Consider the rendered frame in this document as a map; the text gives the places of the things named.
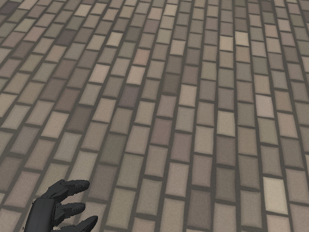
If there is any robot left hand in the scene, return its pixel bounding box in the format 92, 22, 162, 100
22, 179, 98, 232

